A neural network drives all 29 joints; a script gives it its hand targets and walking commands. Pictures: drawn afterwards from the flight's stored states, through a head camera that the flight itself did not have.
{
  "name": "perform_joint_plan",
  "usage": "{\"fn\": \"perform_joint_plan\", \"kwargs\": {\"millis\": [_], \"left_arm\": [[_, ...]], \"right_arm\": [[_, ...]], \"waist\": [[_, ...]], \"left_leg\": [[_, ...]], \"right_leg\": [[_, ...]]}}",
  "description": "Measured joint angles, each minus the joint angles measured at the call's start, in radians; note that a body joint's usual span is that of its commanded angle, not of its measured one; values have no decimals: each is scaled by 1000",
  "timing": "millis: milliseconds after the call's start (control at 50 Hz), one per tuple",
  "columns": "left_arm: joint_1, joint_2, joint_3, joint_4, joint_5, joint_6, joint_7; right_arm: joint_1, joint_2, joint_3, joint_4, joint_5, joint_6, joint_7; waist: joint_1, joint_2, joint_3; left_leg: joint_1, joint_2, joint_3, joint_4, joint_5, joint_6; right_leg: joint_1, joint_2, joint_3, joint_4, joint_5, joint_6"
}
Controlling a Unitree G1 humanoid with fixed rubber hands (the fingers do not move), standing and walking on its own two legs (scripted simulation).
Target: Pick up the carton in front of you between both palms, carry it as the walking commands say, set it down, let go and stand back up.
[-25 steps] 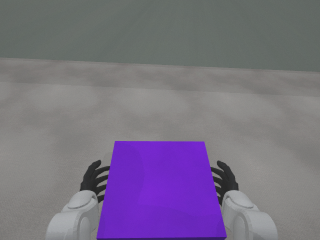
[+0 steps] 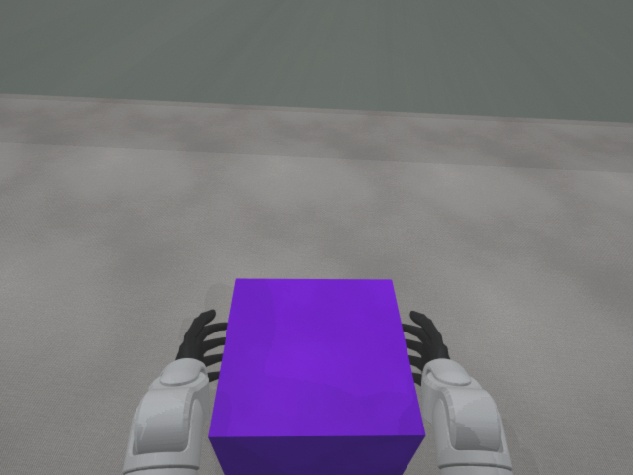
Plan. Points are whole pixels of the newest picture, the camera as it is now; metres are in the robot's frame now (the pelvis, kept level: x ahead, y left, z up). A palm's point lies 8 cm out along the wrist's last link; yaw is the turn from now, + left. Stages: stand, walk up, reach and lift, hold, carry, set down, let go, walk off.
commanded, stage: carry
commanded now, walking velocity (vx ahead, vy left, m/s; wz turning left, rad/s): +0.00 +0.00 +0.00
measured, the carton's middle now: (313, 393) +0.27 +0.00 -0.03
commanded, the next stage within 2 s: hold in 0.24 s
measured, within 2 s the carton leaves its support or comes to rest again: neither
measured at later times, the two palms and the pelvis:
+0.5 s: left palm (190, 368) +0.26 +0.15 +0.04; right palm (429, 365) +0.27 -0.15 +0.04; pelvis -0.01 +0.00 +0.01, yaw +1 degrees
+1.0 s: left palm (192, 372) +0.30 +0.17 -0.04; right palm (395, 359) +0.32 -0.12 -0.04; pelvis -0.06 -0.01 -0.03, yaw +3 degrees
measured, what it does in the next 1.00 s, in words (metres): shifts its weight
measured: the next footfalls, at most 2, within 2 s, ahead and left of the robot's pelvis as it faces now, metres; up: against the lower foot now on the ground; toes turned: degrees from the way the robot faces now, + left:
none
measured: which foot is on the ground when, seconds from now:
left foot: down 0.00-1.00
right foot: down 0.00-1.00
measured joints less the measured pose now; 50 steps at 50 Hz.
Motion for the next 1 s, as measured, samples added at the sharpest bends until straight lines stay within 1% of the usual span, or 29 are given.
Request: {"fn": "perform_joint_plan", "kwargs": {"millis": [20, 140, 220, 260, 280, 300, 340, 360, 380, 480, 600, 640, 700, 760, 840, 920, 1000], "left_arm": [[-9, 0, 5, 25, 1, -20, -10], [-58, -4, 41, 171, 36, -153, -23], [-77, -7, 55, 208, 41, -210, -24], [-81, -8, 56, 197, 39, -218, -25], [-78, -8, 50, 179, 37, -218, -25], [-71, -7, 42, 162, 36, -217, -26], [-57, -5, 30, 135, 38, -205, -29], [-55, -5, 31, 132, 38, -198, -29], [-56, -5, 32, 134, 38, -191, -30], [-70, -7, 45, 160, 42, -173, -33], [-102, -11, 66, 200, 54, -168, -41], [-143, -18, 97, 247, 68, -179, -48], [-236, -40, 181, 347, 105, -216, -61], [-346, -57, 287, 467, 161, -275, -76], [-479, -55, 413, 601, 245, -354, -96], [-554, -41, 477, 660, 293, -419, -113], [-590, -28, 486, 668, 294, -488, -117]], "right_arm": [[-8, 0, -6, 26, -6, -21, 4], [-59, 4, -42, 173, -35, -153, 14], [-79, 6, -58, 209, -39, -210, 14], [-82, 7, -59, 195, -37, -217, 14], [-76, 7, -55, 174, -35, -215, 14], [-66, 6, -49, 151, -34, -212, 14], [-51, 4, -38, 124, -37, -200, 17], [-51, 4, -36, 122, -37, -193, 17], [-53, 4, -36, 124, -38, -187, 17], [-66, 6, -44, 149, -47, -166, 21], [-95, 9, -64, 184, -59, -160, 26], [-136, 16, -95, 228, -71, -168, 32], [-225, 35, -181, 321, -104, -201, 47], [-337, 48, -284, 439, -153, -254, 64], [-482, 49, -396, 588, -225, -333, 75], [-569, 53, -458, 664, -281, -404, 78], [-603, 54, -476, 677, -289, -484, 77]], "waist": [[0, 0, 2], [-3, -1, 18], [-4, -2, 31], [-4, -1, 56], [-5, 1, 83], [-5, 2, 103], [-1, 3, 127], [0, 4, 135], [1, 3, 141], [4, 7, 165], [3, 11, 190], [1, 12, 204], [-8, 9, 230], [-9, 7, 255], [-2, 7, 275], [6, 5, 268], [10, 0, 264]], "left_leg": [[-1, 0, 0, 0, 1, 0], [-3, 0, 0, 0, 3, 1], [-4, -1, 0, 2, 3, 1], [16, -1, -2, -5, 4, 2], [42, -14, -32, -21, 45, 7], [71, -27, -65, -37, 40, 9], [118, -36, -88, -70, 25, 4], [137, -38, -90, -83, 30, 1], [152, -39, -92, -93, 37, -3], [199, -41, -98, -103, 43, 0], [214, -40, -103, -76, 38, 1], [205, -39, -107, -49, 31, 2], [177, -50, -132, 4, 18, 6], [136, -68, -161, 66, -1, 13], [52, -84, -185, 147, -25, 17], [-89, -86, -187, 227, -39, 10], [-269, -87, -189, 304, -49, 6]], "right_leg": [[-1, 0, 0, 0, 1, 0], [-3, -1, 0, 1, 3, -1], [-4, -1, 0, 3, 2, -1], [17, 0, -1, -5, 4, -2], [45, 13, 28, -21, 40, -6], [75, 27, 62, -37, 31, -6], [121, 36, 83, -68, 19, 2], [138, 37, 86, -80, 29, 12], [154, 37, 87, -89, 34, 12], [203, 37, 83, -100, 36, 5], [224, 37, 79, -80, 33, 3], [217, 41, 86, -58, 29, 3], [194, 54, 113, -5, 12, -1], [155, 70, 144, 58, -9, -3], [72, 86, 174, 142, -35, -7], [-69, 88, 176, 220, -52, -7], [-246, 86, 171, 294, -60, -7]]}}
